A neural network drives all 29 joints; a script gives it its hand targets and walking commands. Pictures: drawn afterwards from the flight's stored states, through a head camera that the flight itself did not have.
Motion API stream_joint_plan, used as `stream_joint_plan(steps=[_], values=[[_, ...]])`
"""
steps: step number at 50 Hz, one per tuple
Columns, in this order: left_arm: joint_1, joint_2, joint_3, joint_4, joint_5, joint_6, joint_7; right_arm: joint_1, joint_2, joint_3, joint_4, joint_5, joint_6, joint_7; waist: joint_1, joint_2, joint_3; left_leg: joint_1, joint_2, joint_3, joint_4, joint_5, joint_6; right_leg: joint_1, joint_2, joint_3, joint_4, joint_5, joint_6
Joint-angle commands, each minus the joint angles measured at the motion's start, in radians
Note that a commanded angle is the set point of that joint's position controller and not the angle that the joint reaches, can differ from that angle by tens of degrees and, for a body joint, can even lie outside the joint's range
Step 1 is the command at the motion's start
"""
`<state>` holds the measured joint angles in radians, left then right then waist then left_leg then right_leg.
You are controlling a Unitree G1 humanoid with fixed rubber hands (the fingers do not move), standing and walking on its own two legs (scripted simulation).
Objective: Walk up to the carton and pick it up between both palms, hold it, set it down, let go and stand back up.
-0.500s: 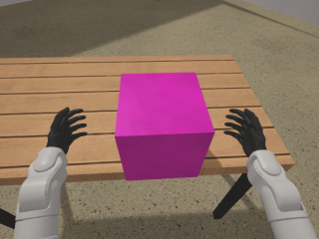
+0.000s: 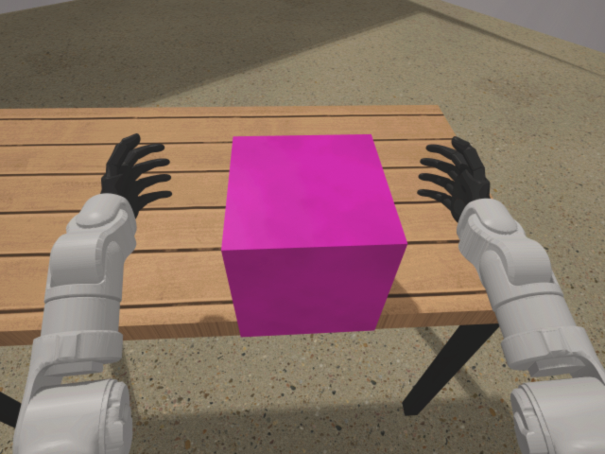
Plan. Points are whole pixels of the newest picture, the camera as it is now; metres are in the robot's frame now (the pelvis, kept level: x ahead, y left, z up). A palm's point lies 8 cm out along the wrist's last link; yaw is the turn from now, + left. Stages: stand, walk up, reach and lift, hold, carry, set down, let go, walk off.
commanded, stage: reach and lift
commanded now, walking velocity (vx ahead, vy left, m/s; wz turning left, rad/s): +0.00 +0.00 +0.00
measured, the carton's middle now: (305, 236) +0.40 +0.03 +0.06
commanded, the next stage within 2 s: none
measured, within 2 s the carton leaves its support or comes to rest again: neither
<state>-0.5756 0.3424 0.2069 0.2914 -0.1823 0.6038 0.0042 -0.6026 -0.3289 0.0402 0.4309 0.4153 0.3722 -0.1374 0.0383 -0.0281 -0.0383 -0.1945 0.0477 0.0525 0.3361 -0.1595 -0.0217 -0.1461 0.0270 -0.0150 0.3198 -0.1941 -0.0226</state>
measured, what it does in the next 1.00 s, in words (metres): stands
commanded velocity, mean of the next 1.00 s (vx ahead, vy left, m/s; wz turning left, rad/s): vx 0.00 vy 0.00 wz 0.00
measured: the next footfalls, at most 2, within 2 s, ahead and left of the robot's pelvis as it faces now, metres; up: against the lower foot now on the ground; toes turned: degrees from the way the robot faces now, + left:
none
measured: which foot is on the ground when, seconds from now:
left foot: down 0.00-1.00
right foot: down 0.00-1.00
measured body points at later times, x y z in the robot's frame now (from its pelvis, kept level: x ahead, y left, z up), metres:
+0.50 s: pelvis +0.01 +0.00 +0.00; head +0.01 +0.02 +0.45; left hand +0.42 +0.26 +0.18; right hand +0.46 -0.16 +0.18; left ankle +0.01 +0.13 -0.75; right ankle -0.02 -0.10 -0.75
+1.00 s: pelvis +0.00 +0.00 -0.01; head +0.03 +0.01 +0.44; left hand +0.41 +0.26 +0.09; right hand +0.46 -0.13 +0.10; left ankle +0.01 +0.13 -0.75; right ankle -0.02 -0.10 -0.75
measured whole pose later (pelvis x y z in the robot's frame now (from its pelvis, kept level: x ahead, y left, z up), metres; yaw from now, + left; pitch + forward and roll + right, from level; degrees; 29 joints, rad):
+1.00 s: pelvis +0.00 +0.00 -0.01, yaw +1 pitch +11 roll -1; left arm -0.86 0.28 0.06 1.17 -0.19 -0.11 0.02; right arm -0.89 -0.22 0.08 1.17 0.33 -0.08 -0.10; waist 0.07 -0.01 -0.16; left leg -0.46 0.05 0.01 0.46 -0.19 -0.03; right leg -0.38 0.03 -0.05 0.40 -0.21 -0.02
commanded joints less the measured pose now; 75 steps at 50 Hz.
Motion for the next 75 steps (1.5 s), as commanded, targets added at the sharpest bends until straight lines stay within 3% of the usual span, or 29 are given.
stream_joint_plan(steps=[1,9,16,25,29,33,37,44,51,57,60,64,72,75], values=[[-0.489,0.167,-0.006,-0.016,-0.008,-0.064,0.011,-0.490,-0.134,-0.050,0.003,0.003,-0.033,0.018,0.002,0.057,-0.353,0.179,-0.036,-0.019,0.026,0.226,0.015,-0.006,0.007,0.023,-0.027,0.203,0.042],[-0.614,0.169,-0.040,0.146,0.003,-0.095,0.012,-0.627,-0.166,-0.021,0.207,0.027,-0.065,0.029,0.009,0.073,-0.378,0.193,-0.041,-0.022,0.056,0.329,-0.002,0.008,0.022,0.008,-0.024,0.283,0.043],[-0.669,0.160,-0.069,0.309,0.002,-0.137,-0.002,-0.714,-0.158,0.019,0.332,0.035,-0.094,0.036,0.008,0.025,-0.362,0.177,-0.042,-0.028,0.062,0.363,-0.001,0.047,0.022,0.003,-0.020,0.351,0.053],[-0.663,0.130,-0.084,0.374,0.031,-0.257,-0.002,-0.694,-0.126,0.010,0.419,0.001,-0.174,0.038,0.014,0.071,-0.407,0.205,-0.044,-0.026,0.088,0.427,-0.025,0.015,0.028,-0.012,-0.015,0.341,0.048],[-0.640,0.100,-0.089,0.455,0.042,-0.347,-0.010,-0.664,-0.085,0.011,0.472,-0.033,-0.227,0.035,0.020,0.061,-0.365,0.155,-0.045,-0.024,0.079,0.370,-0.017,-0.006,0.018,-0.007,-0.015,0.295,0.051],[-0.667,0.092,-0.092,0.485,0.038,-0.478,0.009,-0.677,-0.058,-0.013,0.435,-0.080,-0.308,0.034,0.033,0.056,-0.453,0.130,-0.039,-0.021,0.092,0.370,-0.022,-0.037,0.019,-0.009,0.000,0.269,0.048],[-0.683,0.084,-0.107,0.594,0.022,-0.595,0.015,-0.683,-0.032,-0.010,0.492,-0.109,-0.371,0.038,0.041,0.045,-0.485,0.076,-0.038,-0.017,0.108,0.347,-0.014,-0.060,0.009,-0.001,0.020,0.249,0.045],[-0.713,0.058,-0.135,0.742,-0.002,-0.741,0.015,-0.716,-0.036,0.007,0.595,-0.093,-0.477,0.035,0.023,0.046,-0.564,0.045,-0.032,-0.022,0.160,0.406,-0.028,-0.107,0.003,-0.003,0.062,0.284,0.040],[-0.721,0.039,-0.143,0.758,-0.011,-0.764,0.028,-0.726,-0.038,0.033,0.660,-0.056,-0.500,0.029,0.018,0.043,-0.606,0.040,-0.028,-0.026,0.182,0.438,-0.042,-0.148,0.007,-0.007,0.076,0.283,0.036],[-0.709,0.009,-0.149,0.810,0.002,-0.743,0.031,-0.722,-0.011,0.063,0.726,-0.029,-0.477,0.045,0.039,0.050,-0.506,0.024,-0.024,-0.025,0.159,0.373,-0.030,-0.191,0.003,0.001,0.051,0.167,0.028],[-0.714,-0.013,-0.146,0.804,0.010,-0.750,0.038,-0.733,0.007,0.056,0.696,-0.036,-0.482,0.056,0.053,0.049,-0.511,0.024,-0.021,-0.025,0.156,0.366,-0.029,-0.214,0.003,0.000,0.047,0.136,0.025],[-0.730,-0.039,-0.125,0.787,0.037,-0.767,0.053,-0.750,0.036,0.025,0.650,-0.080,-0.490,0.054,0.055,0.042,-0.553,0.007,-0.021,-0.019,0.156,0.364,-0.029,-0.186,-0.003,0.001,0.052,0.158,0.026],[-0.745,-0.121,-0.058,0.734,0.125,-0.785,0.072,-0.735,0.130,-0.081,0.632,-0.210,-0.486,0.017,0.019,0.030,-0.586,-0.012,-0.032,-0.005,0.140,0.362,-0.023,-0.123,-0.010,0.014,0.053,0.209,0.032],[-0.723,-0.150,-0.010,0.711,0.177,-0.769,0.078,-0.717,0.171,-0.105,0.616,-0.245,-0.480,0.008,0.030,0.030,-0.575,-0.001,-0.035,0.005,0.131,0.384,-0.024,-0.084,-0.009,0.018,0.050,0.244,0.035]])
